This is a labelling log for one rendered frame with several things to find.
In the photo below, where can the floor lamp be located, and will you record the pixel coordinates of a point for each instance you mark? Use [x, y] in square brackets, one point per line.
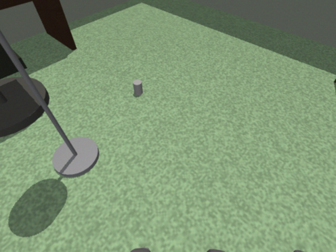
[75, 156]

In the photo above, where can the office chair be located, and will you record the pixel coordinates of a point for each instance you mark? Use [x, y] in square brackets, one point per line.
[19, 108]

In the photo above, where can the can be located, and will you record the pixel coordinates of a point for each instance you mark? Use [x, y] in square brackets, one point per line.
[137, 84]

